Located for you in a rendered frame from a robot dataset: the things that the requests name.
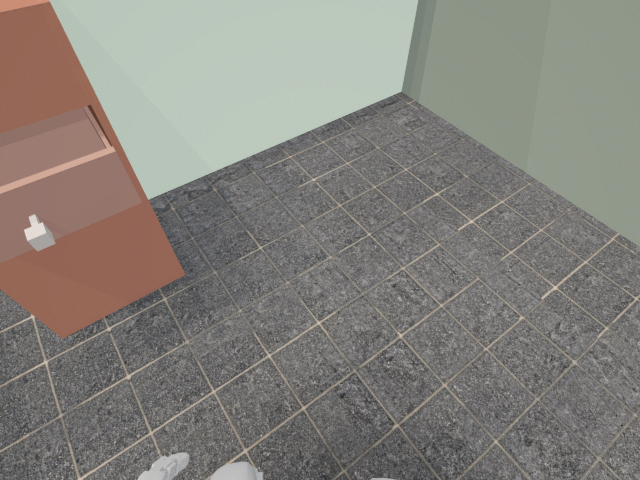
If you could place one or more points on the cabinet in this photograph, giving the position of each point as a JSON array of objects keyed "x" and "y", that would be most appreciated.
[{"x": 101, "y": 268}]

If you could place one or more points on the drawer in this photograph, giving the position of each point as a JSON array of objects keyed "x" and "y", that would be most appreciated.
[{"x": 63, "y": 170}]

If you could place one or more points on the handle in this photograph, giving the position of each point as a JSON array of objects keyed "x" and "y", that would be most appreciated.
[{"x": 39, "y": 236}]

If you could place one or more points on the left robot hand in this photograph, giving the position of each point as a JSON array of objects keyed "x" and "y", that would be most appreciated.
[{"x": 166, "y": 468}]

